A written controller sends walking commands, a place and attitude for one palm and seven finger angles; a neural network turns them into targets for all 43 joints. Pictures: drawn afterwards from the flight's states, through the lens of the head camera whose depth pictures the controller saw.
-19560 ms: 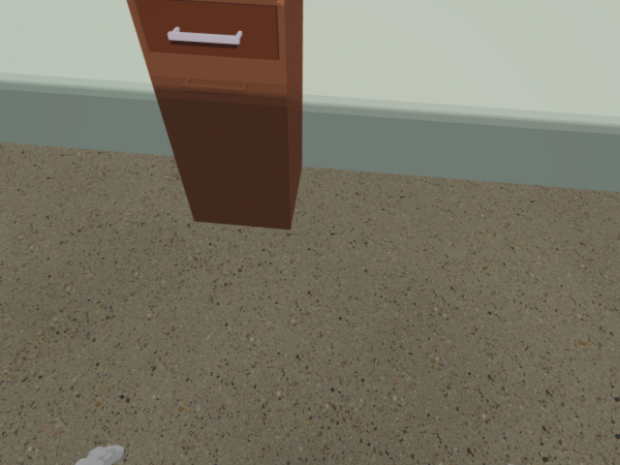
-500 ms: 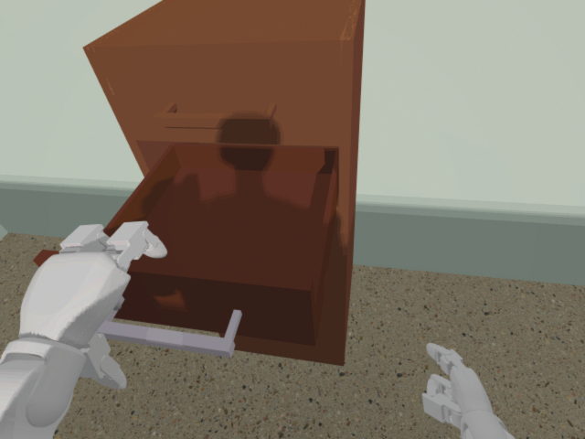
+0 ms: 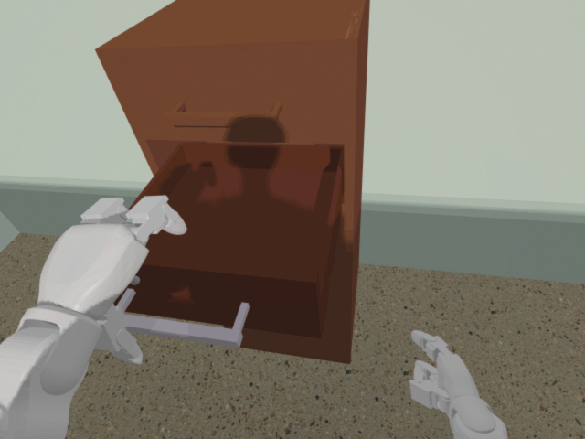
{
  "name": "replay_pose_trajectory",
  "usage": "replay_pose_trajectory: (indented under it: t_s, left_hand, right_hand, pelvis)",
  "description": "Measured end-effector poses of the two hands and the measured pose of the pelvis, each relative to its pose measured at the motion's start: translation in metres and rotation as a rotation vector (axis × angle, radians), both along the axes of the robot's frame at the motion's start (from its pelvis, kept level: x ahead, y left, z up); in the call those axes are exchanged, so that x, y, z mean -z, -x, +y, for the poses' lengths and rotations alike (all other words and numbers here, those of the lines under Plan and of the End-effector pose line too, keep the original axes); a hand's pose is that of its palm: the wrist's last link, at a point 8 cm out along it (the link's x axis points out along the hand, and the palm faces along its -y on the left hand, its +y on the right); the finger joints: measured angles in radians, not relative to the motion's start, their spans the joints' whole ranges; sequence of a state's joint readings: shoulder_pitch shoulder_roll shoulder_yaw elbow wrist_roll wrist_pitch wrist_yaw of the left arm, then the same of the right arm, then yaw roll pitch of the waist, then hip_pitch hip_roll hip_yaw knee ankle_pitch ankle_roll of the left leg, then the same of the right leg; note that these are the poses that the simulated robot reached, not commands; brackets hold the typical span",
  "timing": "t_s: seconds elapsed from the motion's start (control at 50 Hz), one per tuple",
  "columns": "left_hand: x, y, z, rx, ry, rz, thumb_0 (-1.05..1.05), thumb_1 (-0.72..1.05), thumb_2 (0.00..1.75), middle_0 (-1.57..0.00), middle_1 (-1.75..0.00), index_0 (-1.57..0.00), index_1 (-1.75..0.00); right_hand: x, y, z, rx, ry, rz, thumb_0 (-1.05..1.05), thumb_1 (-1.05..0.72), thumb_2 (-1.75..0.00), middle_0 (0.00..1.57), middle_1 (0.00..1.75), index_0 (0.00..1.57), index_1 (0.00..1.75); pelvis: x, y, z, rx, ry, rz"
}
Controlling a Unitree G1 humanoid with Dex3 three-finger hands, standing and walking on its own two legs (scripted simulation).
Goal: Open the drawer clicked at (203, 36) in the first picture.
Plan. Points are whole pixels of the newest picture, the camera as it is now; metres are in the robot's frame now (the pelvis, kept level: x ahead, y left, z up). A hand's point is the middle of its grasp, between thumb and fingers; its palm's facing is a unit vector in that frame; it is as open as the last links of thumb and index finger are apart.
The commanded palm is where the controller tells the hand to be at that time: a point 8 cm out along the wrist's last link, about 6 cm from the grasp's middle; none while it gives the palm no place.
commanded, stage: draw the hand back to the body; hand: left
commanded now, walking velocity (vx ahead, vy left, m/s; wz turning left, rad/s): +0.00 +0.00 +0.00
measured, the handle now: (177, 316) +0.25 +0.22 +0.06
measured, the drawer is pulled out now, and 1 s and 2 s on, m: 0.30 0.30 0.30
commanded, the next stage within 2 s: step back with the hand held close in 1.54 s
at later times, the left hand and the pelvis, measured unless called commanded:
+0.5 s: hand (91, 295) +0.19 +0.24 +0.19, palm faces +0.17 -0.05 -0.98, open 13.9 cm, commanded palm +0.15 +0.25 +0.25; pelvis +0.00 +0.00 +0.00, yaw +1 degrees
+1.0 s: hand (108, 242) +0.22 +0.22 +0.23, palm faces +0.39 -0.84 -0.37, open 11.7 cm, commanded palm +0.17 +0.27 +0.25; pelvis +0.03 +0.00 +0.01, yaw -2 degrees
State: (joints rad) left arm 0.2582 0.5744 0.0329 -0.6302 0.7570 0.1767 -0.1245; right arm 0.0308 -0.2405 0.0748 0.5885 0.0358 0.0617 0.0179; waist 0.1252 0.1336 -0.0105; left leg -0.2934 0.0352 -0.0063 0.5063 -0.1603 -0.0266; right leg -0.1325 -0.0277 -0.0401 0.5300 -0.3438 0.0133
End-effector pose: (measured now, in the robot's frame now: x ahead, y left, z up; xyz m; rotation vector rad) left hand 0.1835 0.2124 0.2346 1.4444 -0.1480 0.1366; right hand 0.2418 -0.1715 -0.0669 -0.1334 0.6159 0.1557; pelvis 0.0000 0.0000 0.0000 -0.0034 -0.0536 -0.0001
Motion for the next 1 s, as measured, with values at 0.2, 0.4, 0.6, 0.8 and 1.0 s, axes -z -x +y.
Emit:
replay_pose_trajectory:
  t_s: [0.2, 0.4, 0.6, 0.8, 1.0]
  left_hand:
    - [-0.005, 0.016, 0.019, -0.058, -0.033, 0.007, 0.0, -0.5, 0.3, -0.32, -1.2, -0.32, -1.2]
    - [0.001, 0.023, 0.02, -0.01, -0.043, 0.034, 0.0, -0.5, 0.3, -0.32, -1.2, -0.32, -1.2]
    - [-0.005, 0.024, 0.042, 0.014, 0.278, -0.058, -0.01, -0.49, 0.3, -0.32, -1.2, -0.32, -1.2]
    - [-0.008, 0.011, 0.043, 0.191, 0.953, -0.459, -0.01, -0.32, 0.38, -0.3, -1.08, -0.3, -1.08]
    - [-0.01, -0.001, 0.048, 0.166, 0.913, -0.396, -0.01, 0.0, 0.52, -0.27, -0.87, -0.27, -0.88]
  right_hand:
    - [0.005, 0.009, -0.02, 0.024, 0.037, 0.016, 0.01, -0.9, -0.9, 0.2, 0.3, 0.2, 0.3]
    - [0.005, 0.012, -0.029, 0.054, 0.076, 0.005, 0.01, -0.9, -0.9, 0.2, 0.3, 0.2, 0.3]
    - [0.004, 0.013, -0.019, 0.071, 0.057, -0.019, 0.01, -0.9, -0.9, 0.2, 0.3, 0.2, 0.3]
    - [-0.007, 0.044, -0.025, 0.16, 0.114, -0.047, 0.01, -0.9, -0.9, 0.2, 0.3, 0.2, 0.3]
    - [-0.001, 0.049, -0.048, 0.231, 0.137, 0.002, 0.01, -0.9, -0.9, 0.2, 0.3, 0.2, 0.3]
  pelvis:
    - [0.001, 0.0, -0.006, -0.008, 0.005, -0.007]
    - [0.002, -0.001, -0.004, -0.015, 0.009, -0.004]
    - [0.002, -0.001, 0.003, -0.012, 0.015, -0.011]
    - [-0.004, -0.017, 0.001, 0.024, 0.006, -0.034]
    - [-0.007, -0.029, 0.003, 0.04, 0.003, -0.022]
